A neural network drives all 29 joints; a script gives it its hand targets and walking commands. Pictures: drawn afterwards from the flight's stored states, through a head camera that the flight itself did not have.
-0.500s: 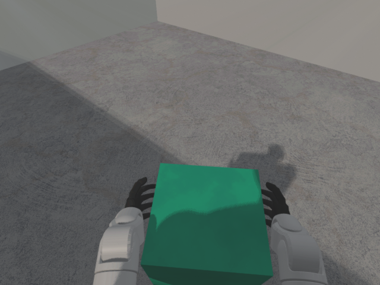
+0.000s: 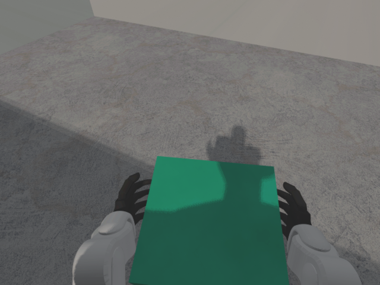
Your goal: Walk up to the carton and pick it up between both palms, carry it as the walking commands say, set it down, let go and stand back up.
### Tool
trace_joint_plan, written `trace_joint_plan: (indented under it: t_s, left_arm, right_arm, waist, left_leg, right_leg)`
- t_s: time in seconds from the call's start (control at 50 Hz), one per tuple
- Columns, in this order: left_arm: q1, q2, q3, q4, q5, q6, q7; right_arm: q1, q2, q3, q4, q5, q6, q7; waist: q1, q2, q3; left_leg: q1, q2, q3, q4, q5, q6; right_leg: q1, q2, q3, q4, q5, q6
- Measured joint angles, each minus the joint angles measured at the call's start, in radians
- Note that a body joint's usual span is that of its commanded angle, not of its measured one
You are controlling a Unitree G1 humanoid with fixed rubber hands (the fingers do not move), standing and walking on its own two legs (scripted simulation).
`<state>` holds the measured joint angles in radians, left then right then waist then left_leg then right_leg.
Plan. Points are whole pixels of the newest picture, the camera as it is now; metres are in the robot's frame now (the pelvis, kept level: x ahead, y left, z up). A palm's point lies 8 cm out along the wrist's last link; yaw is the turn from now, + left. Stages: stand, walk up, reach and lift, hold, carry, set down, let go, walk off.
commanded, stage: carry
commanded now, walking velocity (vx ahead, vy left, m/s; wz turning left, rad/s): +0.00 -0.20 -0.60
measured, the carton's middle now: (206, 237) +0.24 +0.00 +0.02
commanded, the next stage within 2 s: none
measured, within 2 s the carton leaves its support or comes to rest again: neither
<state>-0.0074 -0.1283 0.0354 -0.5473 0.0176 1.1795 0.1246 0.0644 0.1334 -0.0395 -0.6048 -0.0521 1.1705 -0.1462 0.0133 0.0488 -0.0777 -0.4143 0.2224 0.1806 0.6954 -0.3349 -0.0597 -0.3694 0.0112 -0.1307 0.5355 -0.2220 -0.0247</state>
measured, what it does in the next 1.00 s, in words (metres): steps to the right, turning right: left foot, then right foot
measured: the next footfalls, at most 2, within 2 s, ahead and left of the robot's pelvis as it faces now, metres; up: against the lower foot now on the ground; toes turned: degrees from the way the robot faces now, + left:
left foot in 0.36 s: +0.02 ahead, +0.06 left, +0.00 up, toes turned -1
right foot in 0.72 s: -0.03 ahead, -0.31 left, +0.00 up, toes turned -28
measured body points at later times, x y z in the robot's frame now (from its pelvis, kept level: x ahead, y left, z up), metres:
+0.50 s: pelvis -0.01 -0.07 +0.01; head +0.01 -0.04 +0.46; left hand +0.27 +0.02 +0.08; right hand +0.19 -0.27 +0.09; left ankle -0.02 +0.06 -0.72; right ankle -0.04 -0.17 -0.65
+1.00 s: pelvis -0.06 -0.21 +0.00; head -0.03 -0.20 +0.45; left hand +0.24 -0.19 +0.08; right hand +0.09 -0.46 +0.09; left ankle -0.01 -0.13 -0.71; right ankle -0.06 -0.29 -0.72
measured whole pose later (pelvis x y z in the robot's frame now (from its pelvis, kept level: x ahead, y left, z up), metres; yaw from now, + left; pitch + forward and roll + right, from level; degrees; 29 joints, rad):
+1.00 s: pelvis -0.06 -0.21 +0.00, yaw -30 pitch +5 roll -2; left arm 0.02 -0.13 0.03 -0.61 0.06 1.17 0.14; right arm 0.00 0.13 -0.05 -0.57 -0.03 1.16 -0.12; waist 0.01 -0.01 -0.05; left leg -0.49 0.07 0.12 0.84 -0.47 -0.08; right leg -0.44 0.11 -0.03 0.58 -0.22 -0.08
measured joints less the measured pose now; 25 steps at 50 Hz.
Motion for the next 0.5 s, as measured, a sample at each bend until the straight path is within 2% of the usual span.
trace_joint_plan:
  t_s: [0.04, 0.06, 0.1, 0.14, 0.26, 0.34, 0.36, 0.4, 0.42, 0.46, 0.5]
  left_arm:
    - [-0.003, 0.0, -0.014, 0.027, 0.01, 0.004, 0.001]
    - [-0.001, 0.0, -0.016, 0.038, 0.015, 0.009, 0.002]
    - [0.005, 0.0, -0.016, 0.039, 0.022, 0.016, 0.004]
    - [0.01, -0.001, -0.013, 0.02, 0.027, 0.017, 0.005]
    - [0.012, -0.001, -0.011, -0.017, 0.037, 0.018, 0.005]
    - [0.011, -0.001, -0.014, -0.031, 0.041, 0.03, 0.008]
    - [0.011, 0.0, -0.012, -0.038, 0.042, 0.034, 0.009]
    - [0.019, 0.0, -0.001, -0.04, 0.041, 0.038, 0.01]
    - [0.024, -0.001, 0.0, -0.037, 0.041, 0.042, 0.011]
    - [0.024, -0.001, -0.005, -0.034, 0.041, 0.05, 0.012]
    - [0.02, 0.0, -0.014, -0.039, 0.039, 0.05, 0.014]
  right_arm:
    - [-0.002, 0.0, -0.018, 0.012, 0.005, 0.015, 0.001]
    - [-0.004, 0.0, -0.023, 0.024, 0.008, 0.022, 0.001]
    - [-0.012, -0.001, -0.025, 0.04, 0.013, 0.03, 0.002]
    - [-0.02, -0.002, -0.022, 0.043, 0.02, 0.025, 0.003]
    - [-0.033, -0.003, -0.015, 0.039, 0.024, 0.01, 0.009]
    - [-0.028, -0.003, -0.013, 0.035, 0.023, 0.007, 0.015]
    - [-0.027, -0.002, -0.01, 0.035, 0.022, 0.005, 0.017]
    - [-0.027, -0.002, 0.002, 0.056, 0.019, -0.003, 0.02]
    - [-0.023, -0.002, 0.003, 0.064, 0.019, -0.004, 0.02]
    - [-0.009, 0.0, 0.0, 0.061, 0.019, -0.003, 0.021]
    - [0.0, 0.001, -0.005, 0.041, 0.019, -0.002, 0.022]
  waist:
    - [-0.005, -0.012, -0.006]
    - [-0.009, -0.024, -0.006]
    - [-0.014, -0.043, 0.0]
    - [-0.017, -0.057, 0.006]
    - [-0.008, -0.08, -0.01]
    - [0.005, -0.101, -0.024]
    - [0.003, -0.109, -0.026]
    - [0.0, -0.115, -0.016]
    - [-0.001, -0.106, -0.009]
    - [-0.004, -0.094, 0.004]
    - [-0.005, -0.076, 0.014]
  left_leg:
    - [-0.077, -0.013, -0.057, 0.193, -0.159, -0.025]
    - [-0.11, -0.028, -0.074, 0.287, -0.195, -0.03]
    - [-0.151, -0.053, -0.087, 0.412, -0.183, -0.034]
    - [-0.162, -0.072, -0.085, 0.44, -0.148, -0.036]
    - [-0.099, -0.115, -0.079, 0.265, -0.145, -0.025]
    - [0.012, -0.14, -0.073, 0.033, -0.108, 0.001]
    - [0.048, -0.139, -0.064, -0.047, -0.058, 0.021]
    - [0.06, -0.119, -0.039, -0.048, -0.038, 0.047]
    - [0.072, -0.103, -0.029, -0.052, -0.039, 0.05]
    - [0.103, -0.076, -0.009, -0.088, -0.027, 0.04]
    - [0.127, -0.044, 0.005, -0.125, -0.007, 0.022]
  right_leg:
    - [-0.029, 0.017, 0.003, 0.046, -0.012, -0.027]
    - [-0.033, 0.021, 0.008, 0.052, -0.029, -0.039]
    - [-0.032, 0.031, 0.023, 0.045, -0.038, -0.055]
    - [-0.034, 0.043, 0.038, 0.038, -0.029, -0.064]
    - [-0.054, 0.089, 0.071, 0.02, -0.006, -0.09]
    - [-0.074, 0.123, 0.096, 0.026, 0.004, -0.094]
    - [-0.086, 0.13, 0.102, 0.044, 0.0, -0.091]
    - [-0.143, 0.121, 0.075, 0.214, -0.112, -0.021]
    - [-0.177, 0.108, 0.052, 0.333, -0.162, -0.002]
    - [-0.225, 0.062, 0.038, 0.51, -0.179, 0.019]
    - [-0.235, 0.014, 0.043, 0.539, -0.163, 0.035]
